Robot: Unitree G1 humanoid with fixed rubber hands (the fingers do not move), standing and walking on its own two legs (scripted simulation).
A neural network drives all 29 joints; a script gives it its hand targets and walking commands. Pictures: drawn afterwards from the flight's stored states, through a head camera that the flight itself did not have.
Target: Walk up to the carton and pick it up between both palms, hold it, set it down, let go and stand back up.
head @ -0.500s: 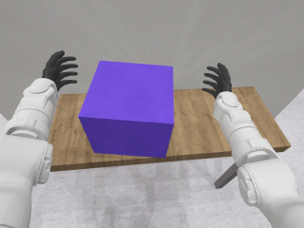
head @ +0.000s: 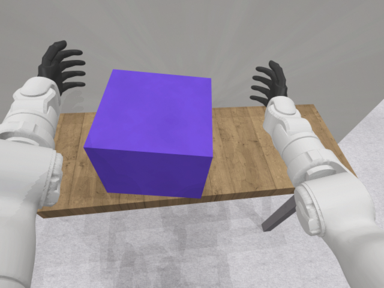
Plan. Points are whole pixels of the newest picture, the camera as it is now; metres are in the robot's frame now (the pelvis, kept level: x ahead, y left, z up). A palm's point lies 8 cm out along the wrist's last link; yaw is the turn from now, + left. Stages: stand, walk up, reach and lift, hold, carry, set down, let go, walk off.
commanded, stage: reach and lift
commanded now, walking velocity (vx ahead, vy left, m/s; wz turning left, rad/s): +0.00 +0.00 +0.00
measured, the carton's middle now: (158, 136) +0.49 +0.03 -0.02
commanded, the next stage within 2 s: none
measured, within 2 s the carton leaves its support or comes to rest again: neither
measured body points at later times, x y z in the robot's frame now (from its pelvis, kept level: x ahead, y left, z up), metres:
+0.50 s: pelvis -0.02 +0.01 -0.02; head +0.08 +0.05 +0.42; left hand +0.50 +0.22 +0.08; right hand +0.43 -0.22 +0.07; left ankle +0.01 +0.10 -0.74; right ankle -0.03 -0.10 -0.74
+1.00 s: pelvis -0.01 +0.01 -0.02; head +0.10 +0.05 +0.41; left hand +0.51 +0.20 +0.06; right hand +0.44 -0.19 +0.05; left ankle +0.01 +0.10 -0.74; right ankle -0.03 -0.10 -0.74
